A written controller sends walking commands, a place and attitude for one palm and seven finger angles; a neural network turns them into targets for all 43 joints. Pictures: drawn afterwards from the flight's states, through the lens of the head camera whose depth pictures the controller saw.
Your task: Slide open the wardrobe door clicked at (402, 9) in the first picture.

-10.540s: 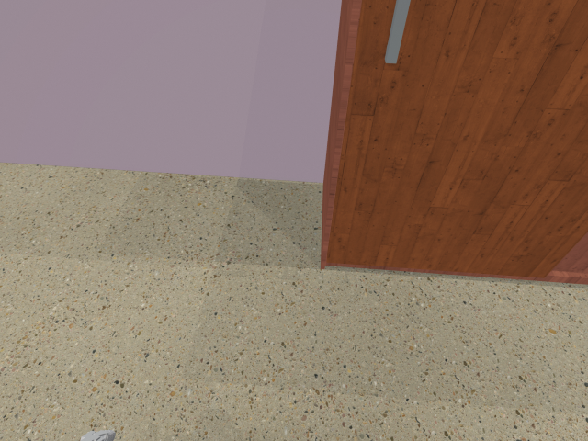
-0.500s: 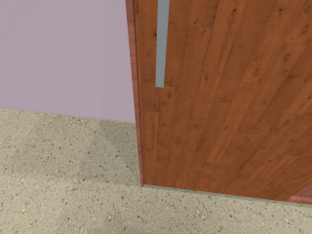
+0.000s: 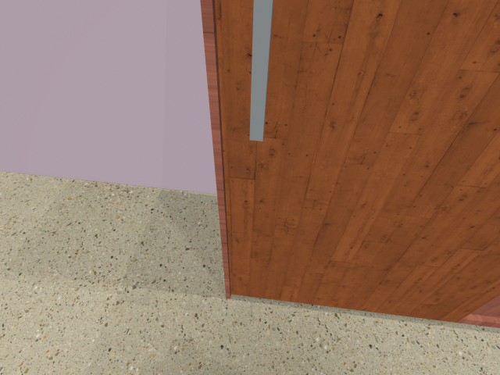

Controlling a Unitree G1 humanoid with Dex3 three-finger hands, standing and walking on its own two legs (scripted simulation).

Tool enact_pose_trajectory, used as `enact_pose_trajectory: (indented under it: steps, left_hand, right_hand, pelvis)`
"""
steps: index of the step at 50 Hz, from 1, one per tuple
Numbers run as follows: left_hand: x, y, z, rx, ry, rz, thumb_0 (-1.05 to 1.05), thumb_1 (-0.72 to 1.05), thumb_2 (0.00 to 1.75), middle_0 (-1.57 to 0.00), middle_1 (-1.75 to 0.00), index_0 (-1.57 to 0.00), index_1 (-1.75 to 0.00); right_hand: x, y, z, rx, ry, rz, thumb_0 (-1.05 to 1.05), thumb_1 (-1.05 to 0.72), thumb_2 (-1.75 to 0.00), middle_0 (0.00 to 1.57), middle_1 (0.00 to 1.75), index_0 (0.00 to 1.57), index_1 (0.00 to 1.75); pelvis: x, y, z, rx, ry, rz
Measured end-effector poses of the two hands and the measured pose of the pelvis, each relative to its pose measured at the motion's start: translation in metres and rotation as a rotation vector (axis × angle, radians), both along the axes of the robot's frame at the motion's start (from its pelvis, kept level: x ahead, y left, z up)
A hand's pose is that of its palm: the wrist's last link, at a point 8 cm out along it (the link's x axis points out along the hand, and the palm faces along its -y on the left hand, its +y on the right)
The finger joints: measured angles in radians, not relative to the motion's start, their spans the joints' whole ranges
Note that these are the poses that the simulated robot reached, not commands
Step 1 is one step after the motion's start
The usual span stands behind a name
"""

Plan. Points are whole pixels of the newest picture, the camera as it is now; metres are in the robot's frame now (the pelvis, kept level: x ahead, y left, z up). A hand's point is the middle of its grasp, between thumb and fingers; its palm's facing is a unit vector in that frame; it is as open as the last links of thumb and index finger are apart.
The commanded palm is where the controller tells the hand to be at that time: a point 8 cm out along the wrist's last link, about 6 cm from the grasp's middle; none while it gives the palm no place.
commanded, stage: look again from close up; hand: left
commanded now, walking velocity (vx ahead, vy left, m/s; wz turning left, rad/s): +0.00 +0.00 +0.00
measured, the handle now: (261, 71) +0.51 +0.02 +0.25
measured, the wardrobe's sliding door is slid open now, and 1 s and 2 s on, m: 0.00 0.00 0.00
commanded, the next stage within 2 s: shuffle to correct the standing spot in 0.72 s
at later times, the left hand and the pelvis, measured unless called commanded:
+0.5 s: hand out of the picture +0.02 +0.17 -0.17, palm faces +0.02 -0.98 -0.20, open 7.3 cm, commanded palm none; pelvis +0.01 +0.00 +0.00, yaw +0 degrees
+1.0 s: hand out of the picture +0.02 +0.16 -0.18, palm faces +0.01 -0.99 -0.17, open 7.3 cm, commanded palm none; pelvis +0.01 -0.01 +0.00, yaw -2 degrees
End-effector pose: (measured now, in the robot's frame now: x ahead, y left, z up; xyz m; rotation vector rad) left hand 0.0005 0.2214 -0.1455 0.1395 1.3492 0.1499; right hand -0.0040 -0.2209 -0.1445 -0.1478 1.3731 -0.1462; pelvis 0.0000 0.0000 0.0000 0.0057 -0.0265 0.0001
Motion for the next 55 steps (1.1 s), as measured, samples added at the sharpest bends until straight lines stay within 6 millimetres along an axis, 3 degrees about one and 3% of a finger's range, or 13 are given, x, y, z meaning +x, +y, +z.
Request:
enact_pose_trajectory:
  steps: [20,43,50,55]
  left_hand:
    - [0.014,0.003,0.001,0.012,-0.021,-0.008,0.01,0.91,0.9,-0.2,-0.3,-0.2,-0.3]
    - [0.011,-0.002,-0.001,0.003,0.007,-0.003,0.01,0.91,0.9,-0.2,-0.3,-0.2,-0.3]
    - [0.011,-0.01,-0.007,-0.017,0.046,-0.011,0.01,0.91,0.9,-0.2,-0.3,-0.2,-0.3]
    - [0.015,-0.023,-0.011,-0.016,0.079,-0.021,0.01,0.91,0.9,-0.2,-0.3,-0.2,-0.3]
  right_hand:
    - [0.012,-0.008,0.001,-0.013,-0.01,0.01,0.0,-0.9,-0.9,0.2,0.3,0.2,0.3]
    - [0.013,-0.011,0.002,-0.016,0.013,0.011,0.0,-0.9,-0.9,0.2,0.3,0.2,0.3]
    - [0.011,-0.009,-0.002,-0.012,0.014,-0.028,0.0,-0.9,-0.9,0.2,0.3,0.2,0.3]
    - [0.005,-0.019,-0.012,-0.004,0.039,-0.071,0.0,-0.9,-0.9,0.2,0.3,0.2,0.3]
  pelvis:
    - [0.006,-0.003,0.0,0.0,-0.003,0.0]
    - [0.011,-0.007,0.001,-0.001,0.004,0.001]
    - [0.014,-0.011,-0.004,0.01,0.015,-0.026]
    - [0.022,-0.026,-0.011,0.026,0.023,-0.049]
